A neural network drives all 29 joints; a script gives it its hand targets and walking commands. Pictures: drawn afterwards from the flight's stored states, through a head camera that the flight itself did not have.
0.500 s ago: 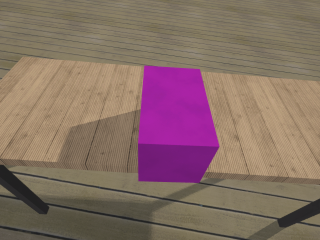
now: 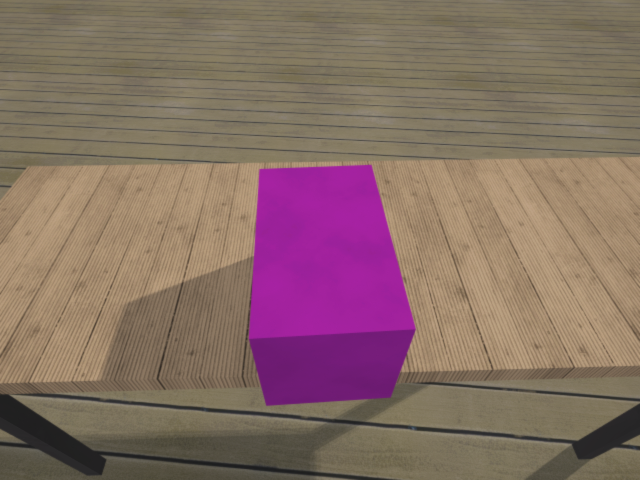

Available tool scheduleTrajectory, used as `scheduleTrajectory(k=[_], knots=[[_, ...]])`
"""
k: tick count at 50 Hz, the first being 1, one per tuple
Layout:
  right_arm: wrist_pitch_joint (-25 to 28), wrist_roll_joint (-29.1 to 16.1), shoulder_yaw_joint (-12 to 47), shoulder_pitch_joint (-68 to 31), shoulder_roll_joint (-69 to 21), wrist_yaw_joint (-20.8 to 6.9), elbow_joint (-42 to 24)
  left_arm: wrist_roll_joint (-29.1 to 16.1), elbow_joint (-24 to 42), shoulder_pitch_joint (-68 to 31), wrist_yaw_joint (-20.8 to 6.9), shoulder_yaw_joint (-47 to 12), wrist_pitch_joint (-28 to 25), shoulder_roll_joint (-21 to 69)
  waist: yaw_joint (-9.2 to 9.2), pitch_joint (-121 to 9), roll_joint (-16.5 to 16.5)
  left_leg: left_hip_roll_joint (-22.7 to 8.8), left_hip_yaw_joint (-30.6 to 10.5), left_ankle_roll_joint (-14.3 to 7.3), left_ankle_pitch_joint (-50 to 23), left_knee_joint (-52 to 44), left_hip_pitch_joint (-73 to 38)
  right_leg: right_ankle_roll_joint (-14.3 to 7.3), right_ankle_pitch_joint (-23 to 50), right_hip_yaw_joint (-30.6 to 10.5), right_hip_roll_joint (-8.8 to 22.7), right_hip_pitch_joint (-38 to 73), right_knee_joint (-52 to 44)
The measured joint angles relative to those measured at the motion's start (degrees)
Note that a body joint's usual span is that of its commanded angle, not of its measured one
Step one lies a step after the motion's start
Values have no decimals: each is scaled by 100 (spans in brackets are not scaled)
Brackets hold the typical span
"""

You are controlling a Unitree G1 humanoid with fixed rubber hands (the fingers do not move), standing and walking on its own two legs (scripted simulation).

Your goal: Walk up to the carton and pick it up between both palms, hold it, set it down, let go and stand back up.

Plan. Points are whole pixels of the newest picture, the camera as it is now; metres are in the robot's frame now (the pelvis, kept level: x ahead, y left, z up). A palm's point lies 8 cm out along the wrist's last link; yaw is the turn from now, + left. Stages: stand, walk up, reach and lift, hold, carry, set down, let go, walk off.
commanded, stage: stand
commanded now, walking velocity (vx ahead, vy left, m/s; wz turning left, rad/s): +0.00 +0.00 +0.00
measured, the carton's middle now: (322, 278) +0.41 -0.01 +0.02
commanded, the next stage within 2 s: reach and lift in 0.48 s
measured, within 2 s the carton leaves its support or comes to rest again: neither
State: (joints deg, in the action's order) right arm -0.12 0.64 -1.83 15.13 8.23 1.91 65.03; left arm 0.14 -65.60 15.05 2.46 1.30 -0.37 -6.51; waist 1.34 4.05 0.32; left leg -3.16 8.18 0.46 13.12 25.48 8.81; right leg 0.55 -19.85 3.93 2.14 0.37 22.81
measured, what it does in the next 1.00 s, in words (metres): stands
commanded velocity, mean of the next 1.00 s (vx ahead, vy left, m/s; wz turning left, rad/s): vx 0.00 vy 0.00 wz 0.00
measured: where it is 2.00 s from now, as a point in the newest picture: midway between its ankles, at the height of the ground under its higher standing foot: outside the picture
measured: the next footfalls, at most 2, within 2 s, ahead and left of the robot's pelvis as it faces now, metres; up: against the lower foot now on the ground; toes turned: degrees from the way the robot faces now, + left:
none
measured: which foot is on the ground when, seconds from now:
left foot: down 0.00-1.00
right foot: down 0.00-1.00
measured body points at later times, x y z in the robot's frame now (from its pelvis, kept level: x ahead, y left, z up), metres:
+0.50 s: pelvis +0.01 +0.00 +0.00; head +0.02 +0.00 +0.45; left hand -0.03 +0.18 -0.17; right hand -0.01 -0.21 -0.17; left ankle +0.01 +0.12 -0.74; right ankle -0.08 -0.11 -0.74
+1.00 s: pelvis -0.03 +0.00 +0.00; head +0.08 +0.00 +0.44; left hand +0.09 +0.16 -0.15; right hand +0.09 -0.19 -0.14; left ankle +0.00 +0.14 -0.74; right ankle -0.08 -0.11 -0.74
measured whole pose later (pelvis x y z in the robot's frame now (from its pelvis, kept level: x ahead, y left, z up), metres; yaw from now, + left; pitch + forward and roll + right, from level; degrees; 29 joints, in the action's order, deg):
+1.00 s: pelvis -0.03 +0.00 +0.00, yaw -3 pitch +19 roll +0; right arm -20.5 1.2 -1.2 7.5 2.7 3.1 33.6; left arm 0.8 -33.1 9.6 3.4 0.3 19.9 -0.8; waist 0.9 -5.8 1.1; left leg -2.8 2.2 1.6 2.4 15.8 32.4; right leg 0.3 -11.0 0.2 -0.1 -27.6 19.6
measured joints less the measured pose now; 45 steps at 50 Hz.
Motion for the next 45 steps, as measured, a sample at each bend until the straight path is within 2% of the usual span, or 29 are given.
scheduleTrajectory(k=[9,16,24,27,30,33,34,35,37,38,41,42,45], knots=[[-12,22,61,317,-135,8,289,-17,-98,148,-28,-32,-17,107,28,21,2,-17,-42,30,-6,-41,-21,-26,34,43,-32,77,-128],[-39,24,96,262,-320,9,324,16,-185,317,-24,-91,-24,173,-44,-57,73,-27,-12,56,-24,-115,-44,-46,47,13,-43,72,-175],[-8,4,93,90,-309,69,323,30,-273,415,-7,-144,-77,277,-45,-117,50,-8,-37,40,-16,-114,-22,-37,46,42,-30,81,-206],[-1061,-54,-67,-371,-137,126,-246,-90,301,69,-62,90,1047,21,-70,-395,30,-50,-72,11,154,524,961,-62,-265,6,-12,-1033,717],[-2041,-385,11,-1343,210,134,-849,-427,885,-836,86,0,2207,-527,-65,-469,35,-58,-132,-2,312,1328,2097,-76,-625,22,60,-2250,1791],[-2598,-881,49,-2385,504,166,-1209,-961,1562,-1847,160,-275,2824,-947,-91,-584,29,-44,-197,22,321,1858,3080,-144,-791,46,122,-3274,2502],[-2707,-998,66,-2696,548,159,-1278,-1111,1732,-2167,147,-353,2918,-1021,-96,-600,32,-40,-207,12,301,1931,3303,-100,-804,48,134,-3510,2617],[-2784,-1078,78,-2955,548,147,-1350,-1220,1887,-2443,118,-418,2971,-1060,-85,-609,41,-33,-216,-20,273,1944,3470,-157,-757,55,134,-3688,2657],[-2844,-1106,124,-3232,447,103,-1584,-1284,2196,-2800,25,-494,2975,-995,-45,-606,37,-25,-246,-20,115,1761,3625,-127,-632,86,124,-3852,2511],[-2843,-1082,170,-3215,359,73,-1791,-1239,2393,-2850,-21,-504,2956,-902,-25,-599,39,-12,-257,-38,2,1566,3611,-89,-231,67,98,-3835,2284],[-2735,-814,348,-2656,39,-24,-2606,-882,2892,-2550,-85,-425,2768,-390,-67,-560,23,-10,-298,-28,-440,641,3243,-82,94,34,-27,-3492,1376],[-2678,-679,398,-2386,-85,-36,-2821,-710,2997,-2313,-85,-398,2694,-200,-111,-570,18,-8,-364,-12,-885,288,3046,-84,207,-10,-93,-3314,993],[-2469,-261,416,-1584,-473,42,-3047,-289,3014,-1464,-50,-319,2470,242,-104,-748,99,41,-469,63,-1075,-596,2550,-48,713,-191,-162,-2873,-12]])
